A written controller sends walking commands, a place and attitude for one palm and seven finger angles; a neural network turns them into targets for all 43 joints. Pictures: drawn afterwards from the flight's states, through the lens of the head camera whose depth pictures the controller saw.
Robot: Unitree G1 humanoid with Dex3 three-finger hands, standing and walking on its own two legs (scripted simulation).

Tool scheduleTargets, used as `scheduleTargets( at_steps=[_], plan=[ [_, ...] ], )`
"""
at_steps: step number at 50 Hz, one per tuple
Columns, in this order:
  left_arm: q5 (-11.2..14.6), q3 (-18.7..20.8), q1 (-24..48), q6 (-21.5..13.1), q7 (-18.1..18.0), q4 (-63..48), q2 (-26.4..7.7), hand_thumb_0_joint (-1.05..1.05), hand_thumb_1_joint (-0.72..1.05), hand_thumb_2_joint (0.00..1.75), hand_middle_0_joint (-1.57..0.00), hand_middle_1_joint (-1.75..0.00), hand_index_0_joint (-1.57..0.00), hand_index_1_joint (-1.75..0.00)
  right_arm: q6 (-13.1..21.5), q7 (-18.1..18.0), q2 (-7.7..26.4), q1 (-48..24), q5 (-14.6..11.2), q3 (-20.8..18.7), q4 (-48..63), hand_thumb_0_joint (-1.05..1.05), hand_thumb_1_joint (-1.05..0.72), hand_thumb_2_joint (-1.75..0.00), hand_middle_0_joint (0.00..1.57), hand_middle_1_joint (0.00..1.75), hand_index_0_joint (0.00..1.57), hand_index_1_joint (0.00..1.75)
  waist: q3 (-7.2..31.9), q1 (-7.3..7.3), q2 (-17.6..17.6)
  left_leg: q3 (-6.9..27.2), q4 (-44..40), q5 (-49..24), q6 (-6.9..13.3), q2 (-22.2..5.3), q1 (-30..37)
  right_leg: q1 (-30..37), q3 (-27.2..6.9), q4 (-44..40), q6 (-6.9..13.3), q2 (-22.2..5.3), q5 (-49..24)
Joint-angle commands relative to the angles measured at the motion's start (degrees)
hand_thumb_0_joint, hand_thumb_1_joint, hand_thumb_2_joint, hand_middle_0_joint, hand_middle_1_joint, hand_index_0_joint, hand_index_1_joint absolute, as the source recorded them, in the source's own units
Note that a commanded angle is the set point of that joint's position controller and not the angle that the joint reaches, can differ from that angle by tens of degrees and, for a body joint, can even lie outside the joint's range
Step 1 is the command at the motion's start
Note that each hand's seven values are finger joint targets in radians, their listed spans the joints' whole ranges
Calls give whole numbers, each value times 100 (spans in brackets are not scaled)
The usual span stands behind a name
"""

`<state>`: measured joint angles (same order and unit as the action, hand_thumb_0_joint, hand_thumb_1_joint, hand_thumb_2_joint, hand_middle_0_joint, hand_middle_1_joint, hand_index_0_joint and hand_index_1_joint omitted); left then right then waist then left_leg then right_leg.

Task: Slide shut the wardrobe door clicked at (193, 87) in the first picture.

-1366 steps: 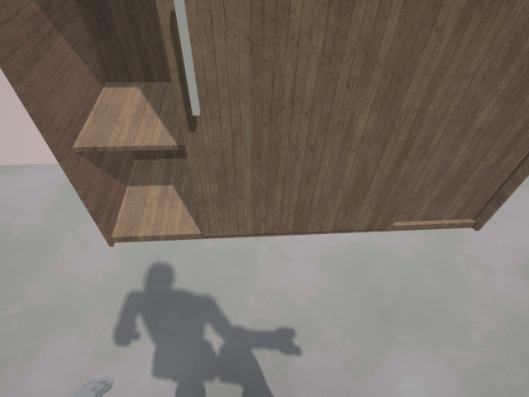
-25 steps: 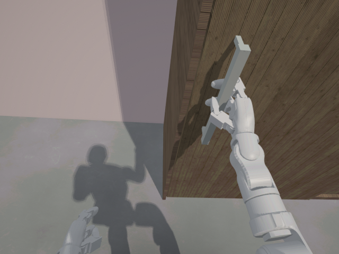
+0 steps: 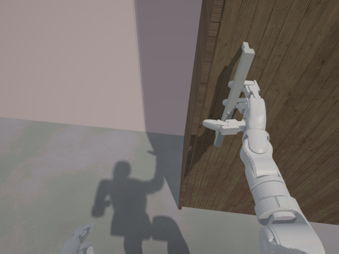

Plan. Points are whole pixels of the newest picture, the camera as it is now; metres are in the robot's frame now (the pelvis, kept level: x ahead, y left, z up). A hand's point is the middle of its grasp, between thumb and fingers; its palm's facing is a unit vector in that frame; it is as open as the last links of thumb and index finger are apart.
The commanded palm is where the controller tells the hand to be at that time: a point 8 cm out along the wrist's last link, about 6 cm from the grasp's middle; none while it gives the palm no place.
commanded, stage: loosen the grip on the handle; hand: right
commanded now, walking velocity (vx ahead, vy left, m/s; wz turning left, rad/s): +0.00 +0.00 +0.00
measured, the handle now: (229, 103) +0.48 -0.10 +0.12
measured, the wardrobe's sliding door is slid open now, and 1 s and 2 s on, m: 0.00 0.00 0.00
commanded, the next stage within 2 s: slip the hand off the handle in 0.24 s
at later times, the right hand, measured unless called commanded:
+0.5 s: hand (231, 114) +0.43 -0.10 +0.12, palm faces -0.01 +0.99 -0.11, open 14.6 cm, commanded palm +0.40 -0.17 +0.14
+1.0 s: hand (260, 118) +0.42 -0.17 +0.13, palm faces +0.02 +0.99 -0.11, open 14.7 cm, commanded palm +0.38 -0.21 +0.14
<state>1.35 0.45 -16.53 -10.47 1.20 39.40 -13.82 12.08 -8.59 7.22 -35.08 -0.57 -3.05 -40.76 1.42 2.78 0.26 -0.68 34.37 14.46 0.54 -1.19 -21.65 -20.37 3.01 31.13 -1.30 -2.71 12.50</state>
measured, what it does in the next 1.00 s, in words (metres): shifts its weight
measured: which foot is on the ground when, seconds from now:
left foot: down 0.00-1.00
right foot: down 0.00-1.00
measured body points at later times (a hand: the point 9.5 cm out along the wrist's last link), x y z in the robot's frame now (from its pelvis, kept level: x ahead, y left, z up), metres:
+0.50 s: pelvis +0.03 -0.02 +0.00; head +0.04 -0.01 +0.45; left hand +0.15 +0.23 -0.10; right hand +0.42 -0.16 +0.13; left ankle +0.04 +0.11 -0.73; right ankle +0.04 -0.14 -0.73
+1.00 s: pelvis +0.05 -0.02 +0.00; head +0.05 -0.01 +0.45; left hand +0.19 +0.22 -0.10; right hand +0.41 -0.22 +0.14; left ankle +0.04 +0.11 -0.73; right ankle +0.04 -0.14 -0.73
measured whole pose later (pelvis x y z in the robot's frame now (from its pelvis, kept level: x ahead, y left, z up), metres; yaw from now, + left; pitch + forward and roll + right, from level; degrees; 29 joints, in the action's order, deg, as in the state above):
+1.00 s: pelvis +0.05 -0.02 +0.00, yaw +0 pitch +3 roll +0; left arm 2.1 -0.9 -14.8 -7.2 -2.2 38.9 -13.4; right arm 9.1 3.8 12.3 -20.7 -5.9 -5.7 -25.0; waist 3.2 -0.4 -1.5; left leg -0.6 31.7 17.2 -0.9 -1.4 -17.1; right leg -17.6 1.9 32.1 -0.6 -1.8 17.0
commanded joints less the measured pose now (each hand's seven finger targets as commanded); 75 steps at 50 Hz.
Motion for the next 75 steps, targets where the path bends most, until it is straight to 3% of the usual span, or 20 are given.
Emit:
scheduleTargets(
  at_steps=[1,2,3,4,5,7,12,16,17,19,23,28,35,39,44,50,54,60,65,75],
  plan=[
    [77,222,348,-387,-138,-654,-677,0,90,90,-20,-30,-20,-30,680,240,346,-3068,102,391,1222,0,55,-20,34,127,34,127,1586,88,315,171,-908,978,55,144,-49,504,-39,-393,263,299,1117],
    [84,196,338,-410,-159,-642,-686,0,90,90,-20,-30,-20,-30,647,265,295,-3076,37,428,1179,0,55,-20,33,125,33,125,1600,88,239,180,-929,982,52,138,-39,474,-31,-393,266,310,1122],
    [75,244,308,-386,-220,-596,-805,0,90,90,-20,-30,-20,-30,618,233,1534,-2827,53,-619,1178,0,55,-20,32,123,32,123,1853,-174,438,276,-996,1001,56,111,369,390,-16,-407,294,306,1007],
    [68,191,388,-342,-244,-599,-803,0,90,90,-20,-30,-20,-30,550,291,1435,-2572,23,-472,1159,0,55,-20,30,122,30,122,1784,-193,178,254,-985,950,55,117,420,342,-20,-495,273,309,990],
    [87,161,402,-332,-247,-626,-739,0,90,90,-20,-30,-20,-30,525,313,1055,-2806,-89,-213,1232,0,55,-20,29,120,29,120,1764,-39,312,232,-1016,922,26,103,394,338,-31,-487,295,322,990],
    [83,175,358,-405,-257,-579,-726,0,90,90,-20,-30,-20,-30,478,339,646,-2666,-295,-68,1241,0,55,-20,26,117,26,117,1527,-55,440,191,-1076,819,35,120,346,390,-41,-512,281,258,910],
    [-12,246,282,-468,-209,-612,-746,0,90,90,-20,-30,-20,-30,553,249,733,-1729,-318,-304,1933,0,55,-20,25,115,25,115,1795,-290,349,15,-802,-467,73,178,714,721,-12,-441,268,203,-295],
    [-31,267,223,-395,-138,-633,-734,0,90,90,-20,-30,-20,-30,423,116,593,-1527,-117,-53,2381,0,55,-20,25,115,25,115,1566,-207,269,-39,-739,-817,41,170,559,849,-5,-413,269,149,-611],
    [-28,248,155,-333,-183,-493,-761,0,90,90,-20,-30,-20,-30,359,73,724,-1911,-45,-83,1972,0,55,-20,25,115,25,115,1307,0,438,-30,-791,-715,2,169,334,719,-23,-380,276,151,-458],
    [-33,231,197,-235,-220,-515,-770,0,90,90,-20,-30,-20,-30,281,32,988,-1926,3,-303,2040,0,55,-20,25,115,25,115,1258,-78,453,-7,-835,-512,4,171,371,650,-30,-409,283,167,-289],
    [-28,208,346,-172,-293,-625,-668,0,90,90,-20,-30,-20,-30,340,144,871,-1860,-166,-302,2448,0,55,-20,25,115,25,115,1964,-200,120,8,-678,-1134,35,153,740,1040,-7,-324,257,207,-784],
    [-14,174,436,-23,-332,-702,-634,0,90,90,-20,-30,-20,-30,266,348,1036,-1336,-262,-514,2490,0,55,-20,25,115,25,115,1966,-287,198,-33,-571,-1774,37,135,964,1034,-12,-263,232,206,-1275],
    [42,168,496,97,-348,-802,-670,0,90,90,-20,-30,-20,-30,171,675,1178,-985,-320,-539,2734,0,55,-20,25,115,25,115,1745,-276,105,-57,-565,-1886,48,150,918,1046,-51,-217,240,190,-1413],
    [85,147,478,66,-366,-799,-644,0,90,90,-20,-30,-20,-30,131,981,825,-1104,-417,-98,2860,0,55,-20,25,115,25,115,1570,-112,59,-92,-587,-1814,46,176,670,1221,-141,-152,231,148,-1454],
    [85,148,471,63,-428,-772,-707,0,90,90,-20,-30,-20,-30,111,1193,1255,-1024,-573,-512,2878,0,55,-20,25,115,25,115,1727,-206,28,-85,-556,-1777,52,175,790,1149,-168,-146,216,199,-1352],
    [84,136,565,-25,-356,-945,-652,0,90,90,-20,-30,-20,-30,109,1272,944,-155,-632,-346,3155,0,55,-20,25,115,25,115,1743,-373,14,-146,-481,-1786,67,172,853,1157,-220,-147,204,182,-1497],
    [65,139,642,-42,-319,-1039,-663,0,90,90,-20,-30,-20,-30,75,1222,1165,527,-620,-550,3629,0,55,-20,25,115,25,115,1672,-494,160,-141,-501,-1742,50,172,1007,1026,-176,-195,209,181,-1406],
    [79,84,924,-75,-331,-1155,-600,0,90,90,-20,-30,-20,-30,-64,1071,1208,864,-581,-528,4378,0,55,-20,25,115,25,115,1180,-439,15,-109,-662,-1246,13,160,837,911,-128,-275,246,196,-857],
    [57,41,1039,-183,-385,-1198,-531,0,90,90,-20,-30,-20,-30,-32,1140,1103,1223,-647,-406,4958,0,55,-20,25,115,25,115,1294,-460,-141,-91,-697,-1128,10,152,932,1060,-129,-278,255,220,-754],
    [87,-43,1164,-325,-462,-1227,-520,0,90,90,-20,-30,-20,-30,-286,1437,1039,2251,-825,-322,5206,0,55,-20,25,115,25,115,885,-472,102,-107,-859,-706,-39,128,816,956,-173,-303,286,256,-354]
  ],
)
